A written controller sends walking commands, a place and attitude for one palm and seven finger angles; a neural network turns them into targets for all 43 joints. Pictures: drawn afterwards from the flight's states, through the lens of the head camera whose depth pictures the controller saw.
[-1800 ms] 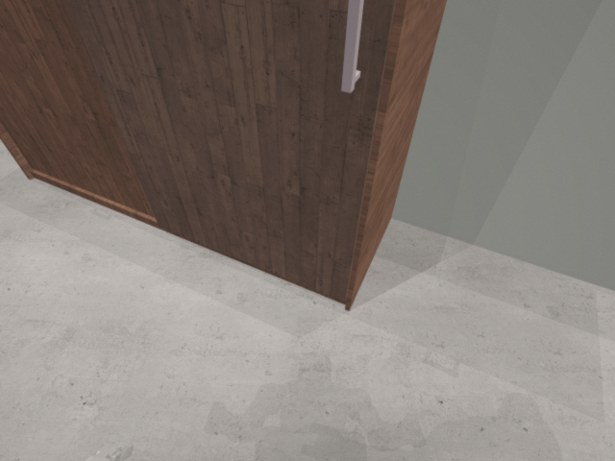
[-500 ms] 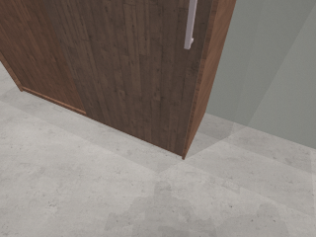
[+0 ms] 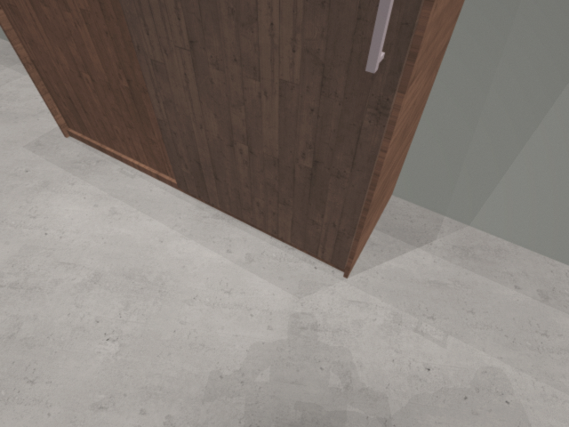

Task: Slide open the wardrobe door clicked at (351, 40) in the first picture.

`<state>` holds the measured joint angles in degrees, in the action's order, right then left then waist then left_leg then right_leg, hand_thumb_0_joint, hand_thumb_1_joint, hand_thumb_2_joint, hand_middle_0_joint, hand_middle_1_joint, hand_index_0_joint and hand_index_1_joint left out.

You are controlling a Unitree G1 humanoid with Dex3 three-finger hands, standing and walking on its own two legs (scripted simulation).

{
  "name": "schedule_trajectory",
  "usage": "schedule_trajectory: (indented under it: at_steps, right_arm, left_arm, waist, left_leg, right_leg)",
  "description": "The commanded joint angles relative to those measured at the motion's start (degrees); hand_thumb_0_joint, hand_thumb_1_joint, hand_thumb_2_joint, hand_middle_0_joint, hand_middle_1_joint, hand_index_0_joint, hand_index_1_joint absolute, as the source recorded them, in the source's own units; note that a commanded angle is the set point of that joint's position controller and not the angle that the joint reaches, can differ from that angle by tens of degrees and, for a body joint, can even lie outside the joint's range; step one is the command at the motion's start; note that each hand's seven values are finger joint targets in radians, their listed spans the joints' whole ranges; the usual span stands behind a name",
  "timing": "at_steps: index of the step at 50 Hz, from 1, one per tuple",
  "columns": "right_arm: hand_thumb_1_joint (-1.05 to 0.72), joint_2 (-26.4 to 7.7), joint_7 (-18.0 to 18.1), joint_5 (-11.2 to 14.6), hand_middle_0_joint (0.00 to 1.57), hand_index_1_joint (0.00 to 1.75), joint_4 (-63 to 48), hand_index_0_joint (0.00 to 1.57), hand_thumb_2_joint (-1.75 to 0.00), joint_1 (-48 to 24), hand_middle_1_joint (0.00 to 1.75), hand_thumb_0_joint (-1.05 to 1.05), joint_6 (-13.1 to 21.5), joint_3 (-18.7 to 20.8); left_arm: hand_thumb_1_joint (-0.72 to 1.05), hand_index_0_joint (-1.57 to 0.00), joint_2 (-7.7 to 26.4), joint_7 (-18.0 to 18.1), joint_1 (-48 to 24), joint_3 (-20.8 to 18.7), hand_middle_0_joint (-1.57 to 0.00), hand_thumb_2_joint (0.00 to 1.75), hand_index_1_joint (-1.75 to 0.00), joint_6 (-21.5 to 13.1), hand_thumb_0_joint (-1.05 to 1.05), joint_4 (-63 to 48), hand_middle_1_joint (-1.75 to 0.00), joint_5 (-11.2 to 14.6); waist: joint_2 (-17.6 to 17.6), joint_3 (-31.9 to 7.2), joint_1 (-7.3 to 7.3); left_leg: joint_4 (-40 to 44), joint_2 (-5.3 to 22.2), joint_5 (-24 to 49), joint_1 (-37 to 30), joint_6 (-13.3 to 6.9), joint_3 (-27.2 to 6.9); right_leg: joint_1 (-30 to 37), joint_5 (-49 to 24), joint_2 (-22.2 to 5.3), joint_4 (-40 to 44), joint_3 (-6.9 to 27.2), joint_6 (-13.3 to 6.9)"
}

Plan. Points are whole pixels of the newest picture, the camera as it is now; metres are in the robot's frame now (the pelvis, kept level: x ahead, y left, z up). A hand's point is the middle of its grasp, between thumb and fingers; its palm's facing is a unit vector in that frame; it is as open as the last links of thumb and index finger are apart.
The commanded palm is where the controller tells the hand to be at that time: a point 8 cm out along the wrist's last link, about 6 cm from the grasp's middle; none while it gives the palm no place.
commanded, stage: walk to a spot facing it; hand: right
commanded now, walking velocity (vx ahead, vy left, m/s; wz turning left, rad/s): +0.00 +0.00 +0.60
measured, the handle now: (390, 0) +0.78 -0.16 +0.25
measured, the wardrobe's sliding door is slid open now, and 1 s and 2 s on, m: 0.00 0.00 0.00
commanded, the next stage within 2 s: none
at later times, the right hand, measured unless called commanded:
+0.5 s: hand out of the picture +0.07 -0.17 -0.16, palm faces -0.18 +0.96 -0.24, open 7.4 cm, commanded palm none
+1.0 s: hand out of the picture +0.16 -0.20 -0.16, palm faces -0.53 +0.82 -0.21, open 7.4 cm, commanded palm none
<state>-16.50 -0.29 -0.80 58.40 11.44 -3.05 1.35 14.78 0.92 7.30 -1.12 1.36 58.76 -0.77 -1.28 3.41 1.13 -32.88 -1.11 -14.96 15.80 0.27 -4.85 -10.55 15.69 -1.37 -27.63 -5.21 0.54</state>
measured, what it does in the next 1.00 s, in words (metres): steps on the spot, turning left: right foot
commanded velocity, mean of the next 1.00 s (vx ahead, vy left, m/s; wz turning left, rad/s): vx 0.00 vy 0.00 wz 0.60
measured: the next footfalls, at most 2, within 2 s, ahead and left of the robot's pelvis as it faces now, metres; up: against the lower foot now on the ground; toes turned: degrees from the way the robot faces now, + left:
right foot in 0.66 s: +0.06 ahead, -0.12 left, +0.00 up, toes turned +24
left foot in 1.18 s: -0.11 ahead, +0.07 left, +0.00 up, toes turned +49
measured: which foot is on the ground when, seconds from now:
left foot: down 0.00-0.66, up 0.68-1.00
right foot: down 0.00-0.12, up 0.14-0.64, down 0.66-1.00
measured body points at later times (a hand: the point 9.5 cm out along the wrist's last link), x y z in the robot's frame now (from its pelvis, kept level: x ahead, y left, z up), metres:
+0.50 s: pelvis -0.01 +0.02 +0.01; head +0.02 +0.03 +0.45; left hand +0.04 +0.30 -0.13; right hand +0.08 -0.22 -0.14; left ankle +0.00 +0.11 -0.74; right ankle +0.01 -0.14 -0.67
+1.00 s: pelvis -0.03 -0.06 +0.01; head +0.01 -0.07 +0.46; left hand -0.13 +0.17 -0.12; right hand +0.19 -0.24 -0.15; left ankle -0.13 +0.06 -0.66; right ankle +0.03 -0.13 -0.74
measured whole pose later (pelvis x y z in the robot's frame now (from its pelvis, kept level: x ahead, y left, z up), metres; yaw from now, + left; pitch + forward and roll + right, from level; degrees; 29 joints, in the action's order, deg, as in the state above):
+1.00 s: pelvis -0.03 -0.06 +0.01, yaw +36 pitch -1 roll +1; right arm -15.8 -2.2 -1.3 53.1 12.1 -5.5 6.0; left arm 10.4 1.5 15.5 -1.8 0.5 52.9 -1.1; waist -2.3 2.9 -0.2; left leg -61.2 2.5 -20.9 26.7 5.7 -1.4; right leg -10.6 14.6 -4.2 -25.9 -11.1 -1.7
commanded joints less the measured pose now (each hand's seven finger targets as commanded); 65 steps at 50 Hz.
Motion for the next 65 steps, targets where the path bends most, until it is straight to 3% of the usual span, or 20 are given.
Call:
schedule_trajectory:
  at_steps: [1,4,5,6,8,14,25,31,32,34,37,40,50,54,57,58,59,60,62,65]
  right_arm:
    - [-0.90,-5.05,-0.11,-0.22,0.20,0.30,-6.37,0.20,-0.90,2.20,0.30,0.00,0.03,2.49]
    - [-0.90,-4.11,-0.57,-0.47,0.20,0.30,-5.89,0.20,-0.90,8.35,0.30,0.00,0.55,3.16]
    - [-0.90,-6.39,-0.43,-0.89,0.20,0.30,-5.42,0.20,-0.90,11.37,0.30,0.00,1.25,3.76]
    - [-0.90,-12.15,0.60,-1.66,0.20,0.30,-6.02,0.20,-0.90,11.17,0.30,0.00,2.30,4.87]
    - [-0.90,-10.76,1.53,-0.48,0.20,0.30,-7.14,0.20,-0.90,9.19,0.30,0.00,1.93,4.61]
    - [-0.90,-6.66,1.36,0.00,0.20,0.30,-8.35,0.20,-0.90,6.53,0.30,0.00,2.89,4.43]
    - [-0.90,-7.29,1.15,-0.69,0.20,0.30,-8.48,0.20,-0.90,7.95,0.30,0.00,2.08,5.30]
    - [-0.90,-8.50,0.98,-0.53,0.20,0.30,-11.05,0.20,-0.90,0.83,0.30,0.00,1.12,5.66]
    - [-0.90,-6.89,0.81,-0.23,0.20,0.30,-11.81,0.20,-0.90,-0.06,0.30,0.00,1.05,5.40]
    - [-0.90,-3.31,-0.07,-0.29,0.20,0.30,-13.10,0.20,-0.90,0.85,0.30,0.00,0.90,5.08]
    - [-0.90,-5.78,-0.94,-1.42,0.20,0.30,-10.05,0.20,-0.90,3.79,0.30,0.00,-0.01,6.53]
    - [-0.90,-3.32,-1.82,-1.15,0.20,0.30,-9.62,0.20,-0.90,3.73,0.30,0.00,-0.23,5.49]
    - [-0.90,-1.24,-2.07,-0.47,0.20,0.30,-11.81,0.20,-0.90,-5.46,0.30,0.00,-0.85,4.32]
    - [-0.90,0.14,-1.90,-0.25,0.20,0.30,-11.75,0.20,-0.90,-4.19,0.30,0.00,0.00,3.90]
    - [-0.90,-1.06,-1.94,-0.52,0.20,0.30,-9.96,0.20,-0.90,1.18,0.30,0.00,0.97,4.32]
    - [-0.90,-5.30,-1.46,-0.94,0.20,0.30,-8.53,0.20,-0.90,5.73,0.30,0.00,1.80,5.16]
    - [-0.90,-12.78,-0.43,-1.04,0.20,0.30,-7.58,0.20,-0.90,8.93,0.30,0.00,2.42,6.42]
    - [-0.90,-12.62,0.52,-0.03,0.20,0.30,-7.35,0.20,-0.90,11.96,0.30,0.00,1.98,6.59]
    - [-0.90,-9.31,0.75,0.03,0.20,0.30,-8.24,0.20,-0.90,6.11,0.30,0.00,2.86,6.15]
    - [-0.90,-4.65,0.37,-0.07,0.20,0.30,-8.26,0.20,-0.90,3.59,0.30,0.00,4.64,4.47]
  left_arm:
    - [0.90,-0.20,11.80,1.02,-0.90,-3.51,-0.20,0.90,-0.30,-0.98,0.00,-5.40,-0.30,-0.16]
    - [0.90,-0.20,10.83,0.87,-4.33,-3.98,-0.20,0.90,-0.30,-0.70,0.00,-7.24,-0.30,-0.44]
    - [0.90,-0.20,9.61,0.71,-4.11,-4.04,-0.20,0.90,-0.30,-0.18,0.00,-7.66,-0.30,-0.12]
    - [0.90,-0.20,4.16,0.55,-1.18,-3.18,-0.20,0.90,-0.30,0.06,0.00,-9.33,-0.30,0.06]
    - [0.90,-0.20,5.07,0.56,-1.77,-3.54,-0.20,0.90,-0.30,0.59,0.00,-9.52,-0.30,0.26]
    - [0.90,-0.20,3.99,0.52,-1.07,-3.59,-0.20,0.90,-0.30,0.49,0.00,-7.82,-0.30,-0.12]
    - [0.90,-0.20,3.21,1.07,-4.25,-3.48,-0.20,0.90,-0.30,0.07,0.00,-10.99,-0.30,0.28]
    - [0.90,-0.20,3.52,1.51,5.60,-3.50,-0.20,0.90,-0.30,-1.10,0.00,-9.98,-0.30,1.04]
    - [0.90,-0.20,5.17,1.88,8.71,-3.72,-0.20,0.90,-0.30,-1.69,0.00,-9.35,-0.30,0.99]
    - [0.90,-0.20,12.88,1.86,5.49,-4.88,-0.20,0.90,-0.30,-1.71,0.00,-11.56,-0.30,0.12]
    - [0.90,-0.20,6.68,1.84,-2.45,-2.64,-0.20,0.90,-0.30,-1.92,0.00,-13.77,-0.30,-0.42]
    - [0.90,-0.20,5.62,1.79,0.26,-2.39,-0.20,0.90,-0.30,-2.34,0.00,-12.88,-0.30,-0.24]
    - [0.90,-0.20,7.48,1.35,10.52,-4.08,-0.20,0.90,-0.30,-2.17,0.00,-8.53,-0.30,-0.53]
    - [0.90,-0.20,8.95,0.88,9.64,-5.05,-0.20,0.90,-0.30,-1.94,0.00,-7.42,-0.30,-0.75]
    - [0.90,-0.20,8.44,0.20,9.88,-4.83,-0.20,0.90,-0.30,-1.53,0.00,-6.69,-0.30,-0.75]
    - [0.90,-0.20,5.78,-0.27,10.59,-4.24,-0.20,0.90,-0.30,-1.22,0.00,-7.13,-0.30,-0.23]
    - [0.90,-0.20,0.94,-0.79,8.35,-2.80,-0.20,0.90,-0.30,-1.10,0.00,-10.10,-0.30,-0.48]
    - [0.90,-0.20,4.60,-0.75,2.12,-3.25,-0.20,0.90,-0.30,-0.67,0.00,-12.33,-0.30,-0.96]
    - [0.90,-0.20,4.90,-1.49,-0.28,-3.84,-0.20,0.90,-0.30,-0.79,0.00,-11.67,-0.30,-0.93]
    - [0.90,-0.20,4.07,-1.99,4.39,-4.31,-0.20,0.90,-0.30,-1.36,0.00,-8.68,-0.30,-1.46]
  waist:
    - [12.31,-2.55,0.05]
    - [8.83,-3.34,3.40]
    - [-1.17,-3.97,4.75]
    - [-21.61,-2.99,3.15]
    - [-11.21,-2.95,1.56]
    - [-2.89,-6.12,0.29]
    - [-6.00,-5.77,1.92]
    - [-7.53,-7.81,-2.46]
    - [-4.22,-9.08,-3.92]
    - [17.65,-4.92,-2.52]
    - [10.08,-0.01,1.78]
    - [8.47,-0.69,1.05]
    - [10.72,-1.01,-3.91]
    - [13.39,-5.04,-3.59]
    - [8.87,-8.25,-0.66]
    - [-2.54,-10.63,1.74]
    - [-21.45,-8.07,3.86]
    - [-16.43,-5.00,6.30]
    - [-12.30,1.06,3.60]
    - [-5.01,2.33,-0.58]
  left_leg:
    - [-17.53,2.12,-12.68,5.61,0.78,2.99]
    - [-6.27,3.71,-4.85,-2.38,0.46,4.69]
    - [5.09,5.29,7.12,-5.81,-0.09,0.45]
    - [14.70,18.58,21.51,-8.94,-4.04,-23.07]
    - [16.75,19.70,18.49,-5.86,-10.10,-21.97]
    - [13.96,12.54,20.06,-8.52,-8.61,-17.05]
    - [13.70,10.85,19.84,-8.17,-10.94,-23.73]
    - [10.43,6.51,14.79,2.58,-6.23,-24.33]
    - [5.98,2.72,8.58,8.71,-3.59,-20.87]
    - [-18.35,-5.52,-16.95,22.12,2.31,-2.46]
    - [-36.29,-0.85,-8.52,16.32,3.97,-1.30]
    - [-38.61,0.35,-4.24,18.83,4.60,2.01]
    - [-21.04,4.94,-8.80,15.33,4.81,6.12]
    - [-9.88,3.79,-10.12,7.58,3.00,8.80]
    - [5.24,1.59,-2.72,-8.14,0.97,11.70]
    - [12.98,8.74,-5.90,-19.44,-1.76,3.10]
    - [20.61,22.86,-11.80,-23.22,-7.91,-22.81]
    - [23.55,25.07,-17.15,-17.12,-10.56,-25.72]
    - [26.08,20.09,-25.83,-10.10,-9.36,-22.27]
    - [22.99,14.11,-8.91,-6.61,-7.95,-10.93]
  right_leg:
    - [-0.20,-16.09,-19.76,8.61,10.82,-9.85]
    - [-4.35,-14.68,-16.69,-2.27,3.29,-5.74]
    - [-7.85,-6.78,-11.18,-14.34,-0.81,-1.46]
    - [-21.27,16.37,-0.97,-29.44,-3.31,2.72]
    - [-20.84,14.50,-2.05,-37.58,7.11,1.64]
    - [-20.89,4.26,-2.46,-37.17,7.40,3.51]
    - [-16.85,8.20,-0.27,-22.89,7.45,3.52]
    - [2.22,1.00,2.31,0.70,6.44,1.14]
    - [10.34,-1.21,-0.98,6.45,8.80,0.10]
    - [8.16,-0.53,-24.80,15.96,30.73,-7.06]
    - [-5.96,-4.32,-17.64,14.94,18.15,-7.42]
    - [-0.41,-11.52,-13.04,12.12,8.86,-6.36]
    - [5.34,-13.89,-18.87,11.15,5.64,-9.28]
    - [5.88,-19.61,-20.35,5.87,1.27,-8.33]
    - [-3.04,0.23,-18.86,-2.15,-3.61,-2.91]
    - [-12.99,11.02,-14.85,-14.25,-8.68,0.89]
    - [-31.72,24.32,-6.06,-31.46,-7.92,4.46]
    - [-33.68,20.30,-6.80,-36.57,0.08,3.24]
    - [-34.11,8.68,-8.07,-38.70,2.95,2.72]
    - [-28.24,-0.56,-8.06,-35.31,2.75,3.97]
